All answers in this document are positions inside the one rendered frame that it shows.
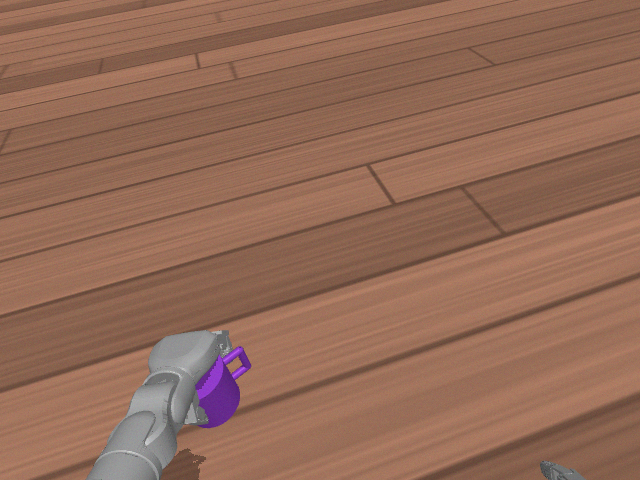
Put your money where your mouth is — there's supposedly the left robot hand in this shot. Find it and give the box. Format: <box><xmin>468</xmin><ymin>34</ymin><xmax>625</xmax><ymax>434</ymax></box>
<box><xmin>148</xmin><ymin>330</ymin><xmax>233</xmax><ymax>425</ymax></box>

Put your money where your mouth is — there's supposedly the mug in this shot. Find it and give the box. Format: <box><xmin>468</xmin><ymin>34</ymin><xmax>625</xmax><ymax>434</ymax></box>
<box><xmin>195</xmin><ymin>346</ymin><xmax>251</xmax><ymax>428</ymax></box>

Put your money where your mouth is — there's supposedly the left robot arm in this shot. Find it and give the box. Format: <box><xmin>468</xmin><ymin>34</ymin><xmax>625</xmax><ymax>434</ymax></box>
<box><xmin>85</xmin><ymin>367</ymin><xmax>196</xmax><ymax>480</ymax></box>

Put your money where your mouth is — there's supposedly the right robot hand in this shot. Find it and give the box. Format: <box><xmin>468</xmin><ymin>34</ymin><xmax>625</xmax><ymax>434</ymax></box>
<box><xmin>540</xmin><ymin>461</ymin><xmax>586</xmax><ymax>480</ymax></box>

